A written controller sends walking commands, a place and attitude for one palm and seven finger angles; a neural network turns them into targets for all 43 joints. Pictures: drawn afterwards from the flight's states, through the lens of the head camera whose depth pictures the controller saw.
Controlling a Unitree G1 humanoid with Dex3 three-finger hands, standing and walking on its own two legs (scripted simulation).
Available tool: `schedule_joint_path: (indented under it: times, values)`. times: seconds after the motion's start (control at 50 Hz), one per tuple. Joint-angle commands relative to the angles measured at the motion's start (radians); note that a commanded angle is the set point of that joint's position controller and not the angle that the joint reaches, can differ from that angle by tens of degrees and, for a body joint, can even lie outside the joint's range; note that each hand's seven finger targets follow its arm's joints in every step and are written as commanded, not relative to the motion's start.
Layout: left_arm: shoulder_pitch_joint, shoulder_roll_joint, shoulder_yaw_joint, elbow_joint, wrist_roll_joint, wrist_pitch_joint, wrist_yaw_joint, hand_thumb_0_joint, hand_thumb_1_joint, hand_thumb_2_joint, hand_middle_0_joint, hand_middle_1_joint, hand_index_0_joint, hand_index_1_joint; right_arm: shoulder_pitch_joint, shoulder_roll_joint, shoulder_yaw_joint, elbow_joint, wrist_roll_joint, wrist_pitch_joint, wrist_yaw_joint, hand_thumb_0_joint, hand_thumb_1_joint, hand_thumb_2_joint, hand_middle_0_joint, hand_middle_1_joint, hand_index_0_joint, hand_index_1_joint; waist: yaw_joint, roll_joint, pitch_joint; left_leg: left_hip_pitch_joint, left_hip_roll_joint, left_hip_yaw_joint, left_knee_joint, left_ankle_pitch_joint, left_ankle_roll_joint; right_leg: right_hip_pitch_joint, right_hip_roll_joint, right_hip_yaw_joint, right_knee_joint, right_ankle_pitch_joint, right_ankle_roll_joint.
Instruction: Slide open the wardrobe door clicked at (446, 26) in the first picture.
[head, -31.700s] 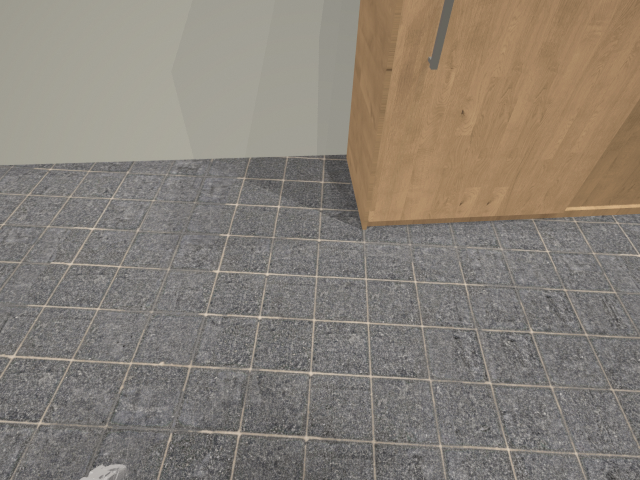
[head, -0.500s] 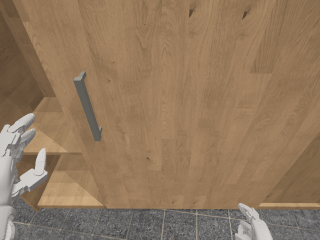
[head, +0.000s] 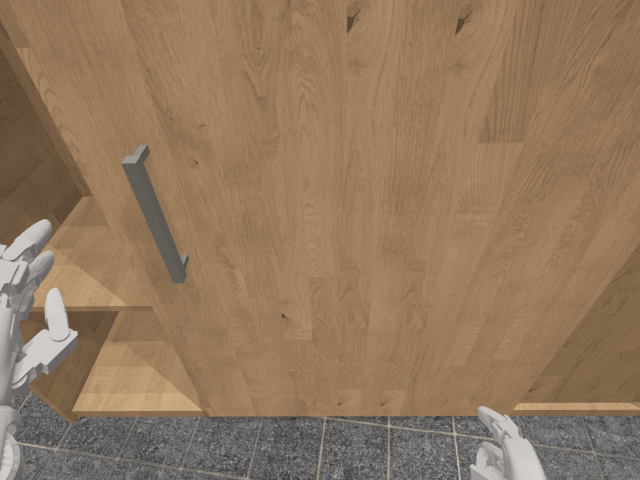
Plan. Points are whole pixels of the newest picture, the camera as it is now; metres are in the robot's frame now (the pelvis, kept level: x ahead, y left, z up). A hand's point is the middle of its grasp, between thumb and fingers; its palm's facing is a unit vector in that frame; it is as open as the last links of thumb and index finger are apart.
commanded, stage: step back with the hand held close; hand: left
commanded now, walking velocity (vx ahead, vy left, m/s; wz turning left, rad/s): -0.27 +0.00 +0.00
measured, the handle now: (162, 219) +0.44 +0.31 +0.09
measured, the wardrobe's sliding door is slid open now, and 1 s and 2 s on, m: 0.44 0.44 0.44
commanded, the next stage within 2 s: stop stepping back and stand still in 1.16 s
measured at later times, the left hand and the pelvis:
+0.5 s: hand (10, 378) +0.14 +0.30 +0.16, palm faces +0.40 -0.81 -0.44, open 7.4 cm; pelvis -0.05 +0.04 -0.01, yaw -1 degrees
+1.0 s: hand out of the picture +0.05 +0.39 +0.17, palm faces +0.46 -0.82 -0.33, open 7.5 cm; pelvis -0.15 +0.12 -0.02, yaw +4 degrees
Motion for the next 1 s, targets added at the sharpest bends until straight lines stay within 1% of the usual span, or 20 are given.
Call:
schedule_joint_path:
  times: [0.0, 0.08, 0.14, 0.28, 0.36, 0.46, 0.48, 0.54, 0.6, 0.66, 0.72, 0.76, 0.8, 0.82, 0.84, 0.86, 0.88, 0.9, 0.94, 0.98]
  values:
    - [-0.052, 0.183, 0.129, -0.188, 0.016, -0.092, 0.026, 0.0, 0.9, 0.9, -0.2, -0.3, -0.2, -0.3, -0.133, -0.111, -0.057, -0.189, 0.005, -0.007, -0.009, 0.0, -0.9, -0.9, 0.2, 0.3, 0.2, 0.3, -0.029, -0.088, -0.082, 0.149, 0.06, -0.091, 0.065, 0.213, 0.027, -0.258, -0.189, 0.141, -0.026, 0.534, 0.142]
    - [0.001, 0.204, 0.141, -0.272, 0.016, -0.087, 0.037, 0.0, 0.9, 0.9, -0.2, -0.3, -0.2, -0.3, -0.129, -0.119, -0.065, -0.223, 0.013, 0.028, -0.012, 0.0, -0.9, -0.9, 0.2, 0.3, 0.2, 0.3, -0.032, -0.035, -0.174, 0.179, 0.078, -0.086, 0.061, 0.371, 0.034, -0.237, -0.17, 0.117, 0.058, 0.585, 0.156]
    - [0.044, 0.227, 0.172, -0.291, 0.011, -0.087, 0.044, 0.0, 0.9, 0.9, -0.2, -0.3, -0.2, -0.3, -0.126, -0.115, -0.067, -0.246, 0.017, 0.05, -0.012, 0.0, -0.9, -0.9, 0.2, 0.3, 0.2, 0.3, -0.034, -0.064, -0.164, 0.13, 0.091, -0.098, 0.056, 0.381, 0.029, -0.238, -0.158, 0.125, 0.071, 0.543, 0.146]
    - [0.049, 0.255, 0.198, -0.308, 0.002, -0.11, 0.06, 0.0, 0.9, 0.9, -0.2, -0.3, -0.2, -0.3, -0.118, -0.12, -0.075, -0.259, 0.018, 0.054, -0.02, 0.0, -0.9, -0.9, 0.2, 0.3, 0.2, 0.3, -0.042, -0.03, -0.11, 0.035, 0.099, -0.121, 0.017, 0.12, 0.019, -0.276, -0.169, 0.157, 0.025, 0.298, 0.131]
    - [0.048, 0.241, 0.181, -0.309, 0.012, -0.129, 0.069, 0.0, 0.9, 0.9, -0.2, -0.3, -0.2, -0.3, -0.11, -0.126, -0.073, -0.256, 0.014, 0.027, -0.024, 0.0, -0.9, -0.9, 0.2, 0.3, 0.2, 0.3, -0.046, -0.004, -0.055, -0.057, 0.128, -0.188, -0.061, -0.128, 0.028, -0.299, -0.137, 0.165, 0.007, 0.03, 0.108]
    - [0.021, 0.231, 0.195, -0.305, 0.041, -0.151, 0.072, 0.0, 0.9, 0.9, -0.2, -0.3, -0.2, -0.3, -0.103, -0.14, -0.08, -0.246, 0.001, -0.012, -0.034, 0.0, -0.9, -0.9, 0.2, 0.3, 0.2, 0.3, -0.039, 0.084, -0.039, -0.315, 0.2, -0.326, -0.276, -0.512, 0.041, -0.116, -0.051, 0.108, 0.163, -0.111, 0.059]
    - [0.012, 0.248, 0.215, -0.315, 0.045, -0.152, 0.072, 0.0, 0.9, 0.9, -0.2, -0.3, -0.2, -0.3, -0.11, -0.142, -0.082, -0.251, -0.002, -0.019, -0.037, 0.0, -0.9, -0.9, 0.2, 0.3, 0.2, 0.3, -0.031, 0.11, -0.055, -0.355, 0.209, -0.345, -0.304, -0.54, 0.045, -0.064, -0.036, 0.099, 0.206, -0.081, 0.055]
    - [0.045, 0.236, 0.204, -0.336, 0.037, -0.156, 0.065, 0.0, 0.9, 0.9, -0.2, -0.3, -0.2, -0.3, -0.086, -0.125, -0.083, -0.243, -0.001, -0.035, -0.028, 0.0, -0.9, -0.9, 0.2, 0.3, 0.2, 0.3, -0.033, 0.041, -0.116, -0.249, 0.185, -0.31, -0.253, -0.415, 0.016, -0.103, -0.044, 0.104, 0.17, -0.042, 0.041]
    - [0.069, 0.227, 0.207, -0.332, 0.04, -0.16, 0.062, 0.0, 0.9, 0.9, -0.2, -0.3, -0.2, -0.3, -0.075, -0.134, -0.089, -0.231, -0.005, -0.045, -0.023, 0.0, -0.9, -0.9, 0.2, 0.3, 0.2, 0.3, -0.038, 0.044, -0.113, -0.281, 0.186, -0.31, -0.266, -0.475, 0.002, -0.093, -0.035, 0.112, 0.173, -0.088, 0.033]
    - [0.044, 0.224, 0.195, -0.321, 0.037, -0.159, 0.064, 0.0, 0.9, 0.9, -0.2, -0.3, -0.2, -0.3, -0.07, -0.123, -0.091, -0.22, -0.005, -0.047, -0.019, 0.0, -0.9, -0.9, 0.2, 0.3, 0.2, 0.3, -0.045, -0.04, -0.085, -0.196, 0.14, -0.258, -0.173, -0.395, -0.023, -0.23, -0.074, 0.175, 0.068, -0.153, 0.006]
    - [-0.029, 0.22, 0.159, -0.336, 0.041, -0.172, 0.077, 0.0, 0.9, 0.9, -0.2, -0.3, -0.2, -0.3, -0.054, -0.114, -0.091, -0.189, -0.007, -0.053, -0.017, 0.0, -0.9, -0.9, 0.2, 0.3, 0.2, 0.3, -0.065, -0.114, -0.076, 0.043, 0.066, -0.188, 0.091, -0.224, -0.041, -0.509, -0.195, 0.304, -0.069, -0.211, -0.055]
    - [-0.079, 0.217, 0.139, -0.328, 0.05, -0.178, 0.087, 0.0, 0.9, 0.9, -0.2, -0.3, -0.2, -0.3, -0.043, -0.109, -0.092, -0.168, -0.007, -0.052, -0.015, 0.0, -0.9, -0.9, 0.2, 0.3, 0.2, 0.3, -0.082, -0.151, -0.048, 0.13, 0.047, -0.201, 0.251, -0.201, -0.042, -0.665, -0.273, 0.352, -0.11, -0.23, -0.077]
    - [-0.119, 0.215, 0.126, -0.327, 0.054, -0.182, 0.091, 0.0, 0.9, 0.9, -0.2, -0.3, -0.2, -0.3, -0.038, -0.114, -0.093, -0.16, -0.001, -0.05, -0.017, 0.0, -0.9, -0.9, 0.2, 0.3, 0.2, 0.3, -0.093, -0.144, -0.005, 0.13, 0.07, -0.269, 0.239, -0.264, -0.034, -0.743, -0.254, 0.295, -0.05, -0.273, -0.054]
    - [-0.124, 0.223, 0.135, -0.344, 0.056, -0.186, 0.09, 0.0, 0.9, 0.9, -0.2, -0.3, -0.2, -0.3, -0.052, -0.119, -0.089, -0.166, -0.001, -0.05, -0.02, 0.0, -0.9, -0.9, 0.2, 0.3, 0.2, 0.3, -0.091, -0.073, 0.015, 0.103, 0.102, -0.322, 0.141, -0.332, -0.022, -0.761, -0.197, 0.249, 0.029, -0.298, -0.027]
    - [-0.136, 0.233, 0.148, -0.382, 0.056, -0.194, 0.087, 0.0, 0.9, 0.9, -0.2, -0.3, -0.2, -0.3, -0.07, -0.131, -0.083, -0.173, -0.003, -0.056, -0.024, 0.0, -0.9, -0.9, 0.2, 0.3, 0.2, 0.3, -0.084, 0.061, 0.02, 0.008, 0.18, -0.444, -0.075, -0.509, -0.008, -0.704, -0.1, 0.174, 0.198, -0.292, 0.015]
    - [-0.134, 0.251, 0.192, -0.406, 0.065, -0.195, 0.085, 0.0, 0.9, 0.9, -0.2, -0.3, -0.2, -0.3, -0.117, -0.147, -0.081, -0.191, -0.02, -0.068, -0.024, 0.0, -0.9, -0.9, 0.2, 0.3, 0.2, 0.3, -0.054, 0.291, -0.043, -0.311, 0.309, -0.597, -0.416, -0.75, -0.022, -0.351, 0.062, 0.071, 0.563, -0.246, 0.051]
    - [-0.185, 0.333, 0.238, -0.463, 0.06, -0.198, 0.081, 0.0, 0.9, 0.9, -0.2, -0.3, -0.2, -0.3, -0.123, -0.117, -0.087, -0.195, -0.029, -0.077, -0.023, 0.0, -0.9, -0.9, 0.2, 0.3, 0.2, 0.3, -0.036, 0.283, -0.1, -0.415, 0.323, -0.59, -0.475, -0.675, -0.09, -0.204, 0.085, 0.102, 0.812, -0.26, 0.041]
    - [-0.21, 0.347, 0.265, -0.514, 0.045, -0.211, 0.071, 0.0, 0.9, 0.9, -0.2, -0.3, -0.2, -0.3, -0.109, -0.101, -0.108, -0.183, -0.031, -0.093, -0.006, 0.0, -0.9, -0.9, 0.2, 0.3, 0.2, 0.3, -0.014, 0.201, -0.157, -0.331, 0.269, -0.432, -0.441, -0.519, -0.162, -0.206, 0.098, 0.075, 0.871, -0.28, 0.036]
    - [-0.046, 0.274, 0.24, -0.428, 0.021, -0.208, 0.056, 0.0, 0.9, 0.9, -0.2, -0.3, -0.2, -0.3, -0.098, -0.086, -0.133, -0.177, -0.013, -0.117, 0.029, 0.0, -0.9, -0.9, 0.2, 0.3, 0.2, 0.3, 0.012, 0.2, -0.208, -0.167, 0.159, -0.163, -0.389, -0.306, -0.255, -0.206, 0.097, -0.039, 0.744, -0.3, 0.032]
    - [0.118, 0.251, 0.245, -0.367, 0.005, -0.217, 0.052, 0.0, 0.9, 0.9, -0.2, -0.3, -0.2, -0.3, -0.064, -0.063, -0.138, -0.178, 0.02, -0.128, 0.049, 0.0, -0.9, -0.9, 0.2, 0.3, 0.2, 0.3, 0.032, 0.171, -0.217, -0.058, 0.059, 0.015, -0.136, -0.169, -0.311, -0.236, 0.049, -0.092, 0.44, -0.348, -0.012]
